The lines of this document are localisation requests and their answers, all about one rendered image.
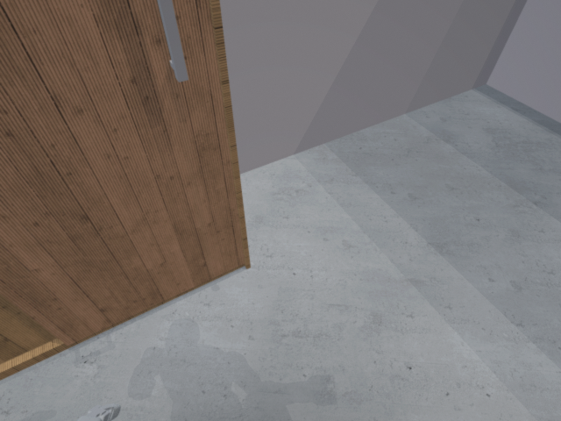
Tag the left robot hand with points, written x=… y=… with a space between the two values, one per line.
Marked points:
x=102 y=413

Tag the wardrobe door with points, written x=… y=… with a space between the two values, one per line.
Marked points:
x=18 y=332
x=116 y=184

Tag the handle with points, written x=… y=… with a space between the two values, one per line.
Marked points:
x=177 y=61

